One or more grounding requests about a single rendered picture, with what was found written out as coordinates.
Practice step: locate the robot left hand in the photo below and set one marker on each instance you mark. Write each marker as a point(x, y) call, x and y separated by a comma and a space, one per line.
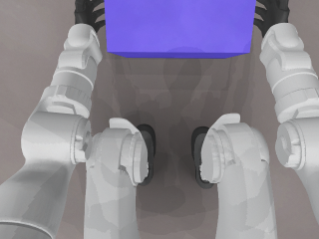
point(85, 14)

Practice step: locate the right robot forearm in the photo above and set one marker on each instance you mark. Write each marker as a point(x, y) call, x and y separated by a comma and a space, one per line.
point(289, 72)

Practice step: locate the left robot forearm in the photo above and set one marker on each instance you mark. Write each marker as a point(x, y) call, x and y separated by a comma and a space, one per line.
point(74, 78)

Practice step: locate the right robot thigh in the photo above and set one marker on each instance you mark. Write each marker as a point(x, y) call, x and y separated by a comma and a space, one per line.
point(245, 198)

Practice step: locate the carton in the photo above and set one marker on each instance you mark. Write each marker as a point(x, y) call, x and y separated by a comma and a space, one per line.
point(179, 29)

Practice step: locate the robot right shin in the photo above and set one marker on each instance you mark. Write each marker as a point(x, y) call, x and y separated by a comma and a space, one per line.
point(234, 118)

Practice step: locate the robot left upper arm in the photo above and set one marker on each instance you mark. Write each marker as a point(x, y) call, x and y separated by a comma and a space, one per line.
point(33, 200)

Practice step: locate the robot right hand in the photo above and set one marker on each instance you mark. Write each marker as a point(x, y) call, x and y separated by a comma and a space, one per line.
point(276, 12)

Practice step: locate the robot right upper arm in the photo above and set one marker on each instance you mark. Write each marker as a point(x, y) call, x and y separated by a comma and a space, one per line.
point(297, 146)

